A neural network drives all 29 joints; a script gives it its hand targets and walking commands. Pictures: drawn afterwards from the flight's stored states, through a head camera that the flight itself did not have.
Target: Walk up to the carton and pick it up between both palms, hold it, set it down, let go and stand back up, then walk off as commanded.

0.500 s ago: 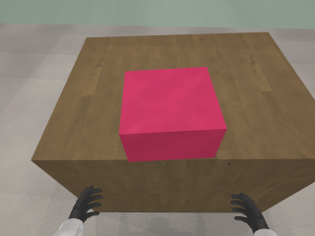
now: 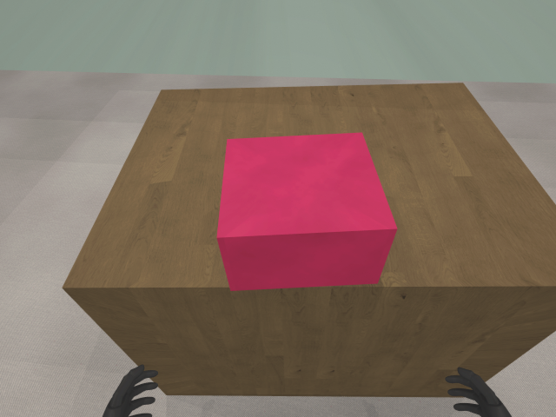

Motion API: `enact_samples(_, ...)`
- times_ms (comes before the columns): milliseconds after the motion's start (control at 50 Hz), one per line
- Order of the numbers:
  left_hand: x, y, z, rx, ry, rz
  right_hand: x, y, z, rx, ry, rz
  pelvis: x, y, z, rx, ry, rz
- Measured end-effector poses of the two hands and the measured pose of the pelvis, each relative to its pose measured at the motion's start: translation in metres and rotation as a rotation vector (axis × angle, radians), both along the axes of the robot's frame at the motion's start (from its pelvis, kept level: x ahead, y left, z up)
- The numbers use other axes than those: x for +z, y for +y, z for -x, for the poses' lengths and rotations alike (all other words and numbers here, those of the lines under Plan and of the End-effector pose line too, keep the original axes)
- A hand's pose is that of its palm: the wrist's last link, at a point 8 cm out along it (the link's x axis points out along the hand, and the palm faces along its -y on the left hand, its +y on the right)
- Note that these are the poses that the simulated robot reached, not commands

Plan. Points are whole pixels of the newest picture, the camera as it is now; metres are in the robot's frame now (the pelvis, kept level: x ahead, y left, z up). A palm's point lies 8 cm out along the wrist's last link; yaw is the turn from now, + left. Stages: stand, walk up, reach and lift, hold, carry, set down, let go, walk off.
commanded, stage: stand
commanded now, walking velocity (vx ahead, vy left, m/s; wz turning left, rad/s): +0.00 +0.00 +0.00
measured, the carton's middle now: (299, 208) +0.47 +0.01 +0.01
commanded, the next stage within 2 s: walk off in 1.60 s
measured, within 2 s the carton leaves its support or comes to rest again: neither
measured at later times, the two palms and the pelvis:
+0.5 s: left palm out of the picture +0.10 +0.27 -0.08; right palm out of the picture +0.12 -0.27 -0.09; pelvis -0.01 +0.00 +0.00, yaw +0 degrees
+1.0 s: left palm out of the picture +0.07 +0.27 -0.09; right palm out of the picture +0.10 -0.28 -0.10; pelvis -0.02 +0.00 +0.00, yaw +0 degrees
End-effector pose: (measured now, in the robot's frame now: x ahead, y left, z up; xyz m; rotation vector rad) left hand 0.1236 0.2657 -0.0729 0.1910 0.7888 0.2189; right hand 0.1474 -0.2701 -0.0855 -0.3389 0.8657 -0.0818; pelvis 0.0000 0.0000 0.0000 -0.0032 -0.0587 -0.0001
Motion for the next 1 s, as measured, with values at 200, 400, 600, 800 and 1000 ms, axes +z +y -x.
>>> enact_samples(200, -0.005, 0.001, 0.012, 0.010, 0.027, 0.004, -0.004, -0.002, 0.013, -0.013, 0.030, 0.003, 0.000, 0.000, 0.005, 0.000, -0.007, 0.001)
enact_samples(400, -0.010, 0.003, 0.023, 0.018, 0.051, 0.005, -0.008, -0.003, 0.023, -0.023, 0.054, 0.005, 0.000, 0.001, 0.010, 0.000, -0.013, 0.001)
enact_samples(600, -0.014, 0.005, 0.032, 0.025, 0.072, 0.008, -0.010, -0.004, 0.032, -0.032, 0.072, 0.007, 0.000, 0.002, 0.014, 0.000, -0.019, 0.002)
enact_samples(800, -0.017, 0.007, 0.042, 0.031, 0.093, 0.009, -0.011, -0.005, 0.041, -0.039, 0.088, 0.009, 0.001, 0.002, 0.018, 0.000, -0.022, 0.003)
enact_samples(1000, -0.019, 0.008, 0.050, 0.036, 0.112, 0.010, -0.013, -0.005, 0.049, -0.044, 0.105, 0.010, 0.001, 0.002, 0.022, 0.000, -0.023, 0.003)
